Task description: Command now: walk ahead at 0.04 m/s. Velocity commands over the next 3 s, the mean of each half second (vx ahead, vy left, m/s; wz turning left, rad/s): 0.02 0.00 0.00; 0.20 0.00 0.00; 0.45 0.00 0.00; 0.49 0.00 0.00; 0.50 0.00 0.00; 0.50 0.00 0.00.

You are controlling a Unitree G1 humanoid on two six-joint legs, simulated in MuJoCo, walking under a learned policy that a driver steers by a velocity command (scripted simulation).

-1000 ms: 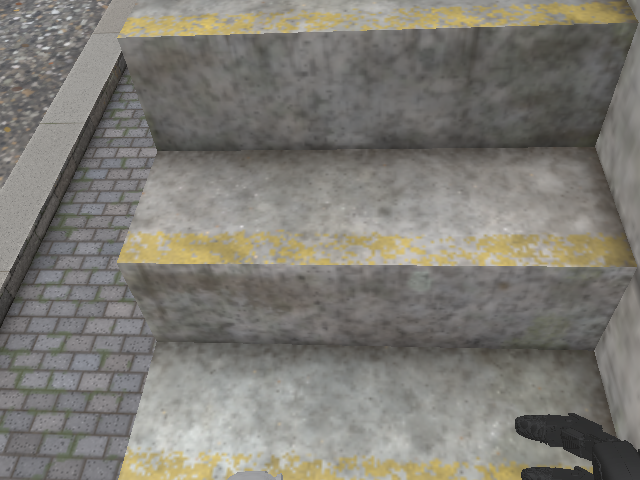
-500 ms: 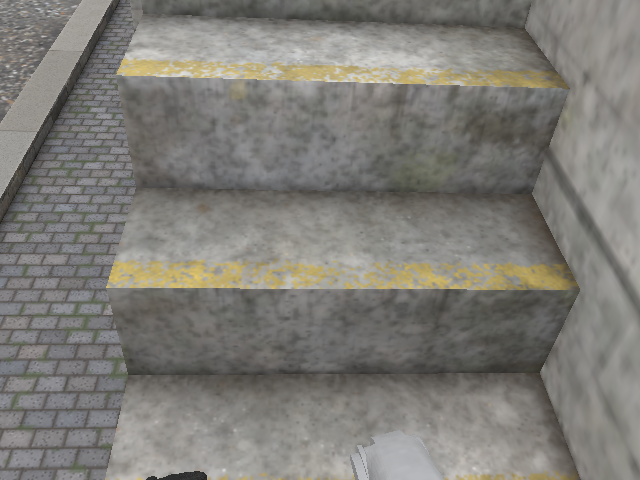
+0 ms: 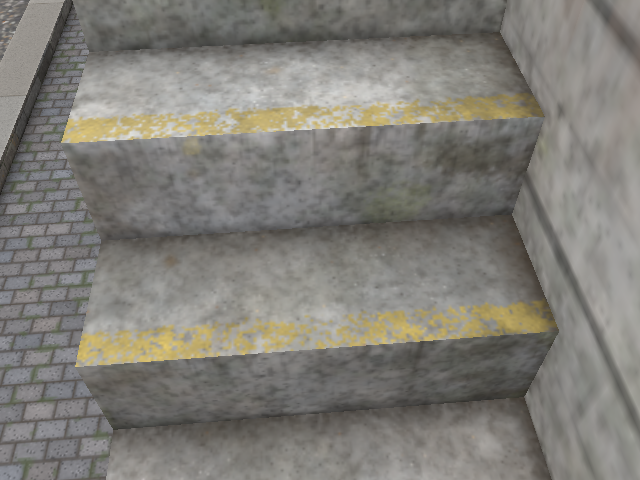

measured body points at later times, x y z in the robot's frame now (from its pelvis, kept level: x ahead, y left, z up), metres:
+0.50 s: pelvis +0.00 +0.05 +0.00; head +0.03 +0.06 +0.45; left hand +0.12 +0.28 -0.12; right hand +0.14 -0.18 -0.10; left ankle -0.06 +0.21 -0.61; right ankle +0.02 -0.08 -0.65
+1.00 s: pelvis -0.03 +0.05 -0.05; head -0.03 +0.08 +0.40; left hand +0.03 +0.34 -0.16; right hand +0.24 -0.16 -0.06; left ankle -0.10 +0.15 -0.78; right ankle -0.02 -0.04 -0.62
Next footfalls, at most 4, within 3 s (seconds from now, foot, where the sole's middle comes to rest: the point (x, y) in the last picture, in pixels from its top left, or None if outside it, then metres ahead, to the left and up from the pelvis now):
0.08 left None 0.01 0.15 -0.69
0.46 left None -0.03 0.20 -0.66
0.64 left None -0.10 0.15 -0.89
0.74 right None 0.01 -0.03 -0.69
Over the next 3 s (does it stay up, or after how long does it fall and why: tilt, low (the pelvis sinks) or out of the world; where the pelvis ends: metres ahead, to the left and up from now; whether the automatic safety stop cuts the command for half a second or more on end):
stays up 0.69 0.04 0.53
